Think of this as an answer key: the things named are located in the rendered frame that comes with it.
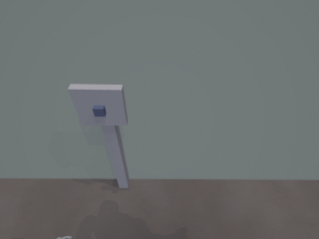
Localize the button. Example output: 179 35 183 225
93 105 107 117

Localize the panel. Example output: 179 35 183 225
68 84 130 188

